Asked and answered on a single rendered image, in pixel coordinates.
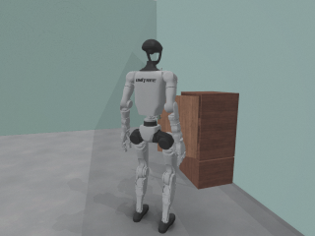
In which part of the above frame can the robot right hand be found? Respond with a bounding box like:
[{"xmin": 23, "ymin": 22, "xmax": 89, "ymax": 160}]
[{"xmin": 172, "ymin": 141, "xmax": 186, "ymax": 167}]

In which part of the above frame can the robot head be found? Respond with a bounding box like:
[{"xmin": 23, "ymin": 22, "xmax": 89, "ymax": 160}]
[{"xmin": 139, "ymin": 39, "xmax": 163, "ymax": 72}]

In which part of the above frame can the right robot shin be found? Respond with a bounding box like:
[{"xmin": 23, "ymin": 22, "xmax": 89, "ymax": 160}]
[{"xmin": 161, "ymin": 173, "xmax": 176, "ymax": 223}]

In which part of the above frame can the left robot forearm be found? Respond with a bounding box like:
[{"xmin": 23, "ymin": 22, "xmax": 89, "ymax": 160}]
[{"xmin": 120, "ymin": 104, "xmax": 131, "ymax": 133}]

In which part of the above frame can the robot left hand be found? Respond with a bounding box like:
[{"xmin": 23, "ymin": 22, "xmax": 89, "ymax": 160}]
[{"xmin": 120, "ymin": 132, "xmax": 132, "ymax": 152}]

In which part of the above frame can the right robot upper arm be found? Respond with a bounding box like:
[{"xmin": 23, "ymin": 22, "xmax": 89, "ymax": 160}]
[{"xmin": 162, "ymin": 71, "xmax": 178, "ymax": 113}]

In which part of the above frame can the cupboard door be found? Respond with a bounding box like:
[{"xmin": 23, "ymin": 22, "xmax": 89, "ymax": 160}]
[{"xmin": 157, "ymin": 95, "xmax": 200, "ymax": 158}]

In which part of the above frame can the left robot upper arm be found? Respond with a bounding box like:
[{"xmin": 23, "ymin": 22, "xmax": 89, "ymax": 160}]
[{"xmin": 120, "ymin": 71, "xmax": 138, "ymax": 109}]

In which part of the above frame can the right robot forearm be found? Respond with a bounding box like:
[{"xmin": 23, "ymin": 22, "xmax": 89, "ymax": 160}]
[{"xmin": 168, "ymin": 102, "xmax": 183, "ymax": 143}]

